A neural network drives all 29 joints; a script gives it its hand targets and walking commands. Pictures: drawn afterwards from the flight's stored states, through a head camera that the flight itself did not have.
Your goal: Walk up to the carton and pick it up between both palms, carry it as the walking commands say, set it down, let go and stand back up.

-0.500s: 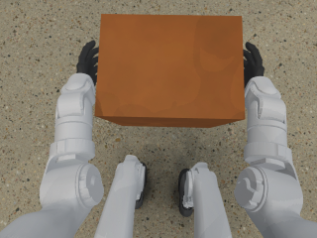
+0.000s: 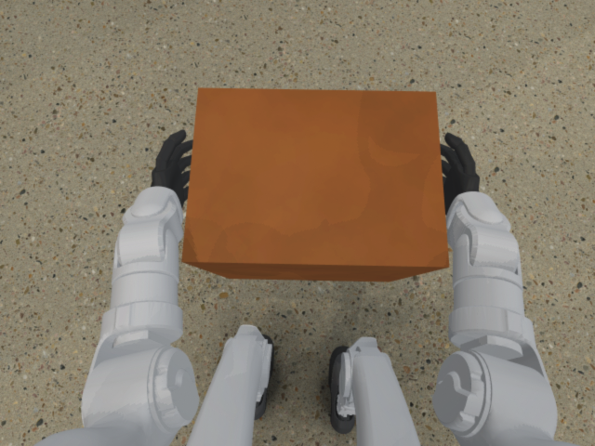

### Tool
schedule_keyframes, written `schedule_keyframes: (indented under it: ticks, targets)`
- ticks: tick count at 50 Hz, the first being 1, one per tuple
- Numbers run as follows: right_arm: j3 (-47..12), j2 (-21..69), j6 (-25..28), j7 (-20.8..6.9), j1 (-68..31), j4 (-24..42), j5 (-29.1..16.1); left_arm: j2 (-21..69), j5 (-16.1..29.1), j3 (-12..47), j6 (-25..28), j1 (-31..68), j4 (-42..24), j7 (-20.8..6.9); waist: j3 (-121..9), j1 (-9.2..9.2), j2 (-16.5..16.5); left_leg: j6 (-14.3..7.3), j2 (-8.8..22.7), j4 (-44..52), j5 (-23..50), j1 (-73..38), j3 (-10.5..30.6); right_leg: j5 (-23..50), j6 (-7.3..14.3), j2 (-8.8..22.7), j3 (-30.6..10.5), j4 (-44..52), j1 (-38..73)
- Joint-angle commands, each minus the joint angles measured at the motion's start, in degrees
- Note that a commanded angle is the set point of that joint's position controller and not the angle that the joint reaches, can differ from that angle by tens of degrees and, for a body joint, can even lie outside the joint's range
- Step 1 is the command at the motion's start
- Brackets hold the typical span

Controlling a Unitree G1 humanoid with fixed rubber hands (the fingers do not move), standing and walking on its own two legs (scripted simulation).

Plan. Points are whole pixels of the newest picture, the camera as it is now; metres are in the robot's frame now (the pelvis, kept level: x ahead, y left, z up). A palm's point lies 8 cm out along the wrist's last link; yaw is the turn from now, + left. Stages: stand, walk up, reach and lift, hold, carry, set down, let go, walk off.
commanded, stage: reach and lift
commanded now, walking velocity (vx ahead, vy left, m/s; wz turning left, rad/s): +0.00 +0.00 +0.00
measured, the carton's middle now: (312, 203) +0.44 +0.02 -0.12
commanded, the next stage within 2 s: none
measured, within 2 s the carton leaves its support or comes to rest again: neither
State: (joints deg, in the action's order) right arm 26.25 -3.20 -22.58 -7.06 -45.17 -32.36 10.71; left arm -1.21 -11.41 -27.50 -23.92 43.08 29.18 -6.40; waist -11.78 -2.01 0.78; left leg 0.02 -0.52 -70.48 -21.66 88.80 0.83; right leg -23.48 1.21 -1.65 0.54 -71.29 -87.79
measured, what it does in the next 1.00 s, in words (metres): rises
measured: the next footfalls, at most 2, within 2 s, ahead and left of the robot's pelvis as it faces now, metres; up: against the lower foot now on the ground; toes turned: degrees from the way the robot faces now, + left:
none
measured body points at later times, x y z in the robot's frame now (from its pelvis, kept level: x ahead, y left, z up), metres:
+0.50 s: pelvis +0.02 +0.00 +0.07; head +0.21 +0.01 +0.47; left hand +0.41 +0.21 +0.00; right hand +0.44 -0.17 +0.01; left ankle +0.08 +0.12 -0.60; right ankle +0.06 -0.11 -0.60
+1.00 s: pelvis +0.04 +0.00 +0.12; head +0.17 +0.00 +0.55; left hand +0.39 +0.20 +0.08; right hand +0.41 -0.18 +0.08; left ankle +0.08 +0.12 -0.60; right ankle +0.06 -0.11 -0.60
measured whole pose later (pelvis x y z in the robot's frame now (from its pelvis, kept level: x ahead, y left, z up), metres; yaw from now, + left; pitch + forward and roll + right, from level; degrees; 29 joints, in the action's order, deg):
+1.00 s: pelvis +0.04 +0.00 +0.12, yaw +0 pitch +21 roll +0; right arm 24.3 1.9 -23.8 -10.4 -27.6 -24.4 14.4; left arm 3.7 -15.5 -24.9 -25.2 25.0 20.6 -9.3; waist -4.6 -1.8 0.8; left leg -0.1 -0.4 -36.0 -11.9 44.9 0.7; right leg -13.5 1.2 -1.7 -0.7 -36.9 -44.2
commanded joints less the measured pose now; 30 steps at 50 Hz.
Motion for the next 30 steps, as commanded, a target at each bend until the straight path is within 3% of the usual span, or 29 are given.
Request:
schedule_keyframes:
  ticks: [1,30]
  targets:
    - [-30.7,53.6,-0.1,-14.0,-28.2,-1.2,-8.2,52.9,9.1,32.7,0.8,31.1,-0.1,-14.7,-46.1,-0.36,0.6,-1.3,-6.0,7.6,14.8,-30.1,-0.5,14.8,-0.3,-5.6,-1.0,8.8,28.3]
    - [-32.3,54.6,0.3,-15.9,-14.0,3.7,-5.2,54.3,5.3,34.8,0.9,16.2,-5.1,-14.9,-34.5,0.13,0.0,-1.5,-4.7,25.3,21.8,-52.0,1.5,21.3,0.4,-4.5,-2.5,26.6,45.1]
